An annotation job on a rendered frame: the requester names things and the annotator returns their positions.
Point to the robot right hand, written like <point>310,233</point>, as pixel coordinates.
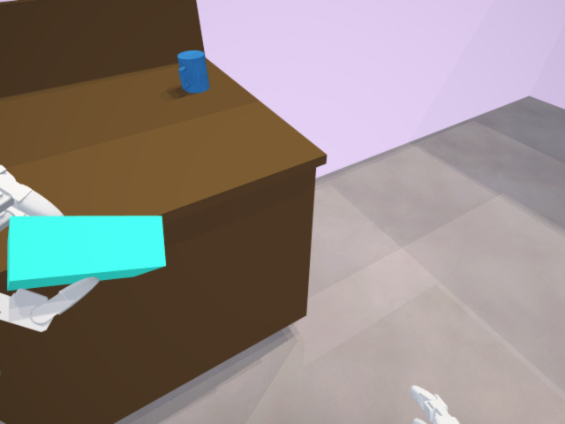
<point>435,409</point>

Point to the table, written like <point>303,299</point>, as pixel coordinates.
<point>93,118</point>

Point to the robot left hand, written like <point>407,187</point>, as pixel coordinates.
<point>27,308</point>

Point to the sponge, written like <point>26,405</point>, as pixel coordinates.
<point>55,250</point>

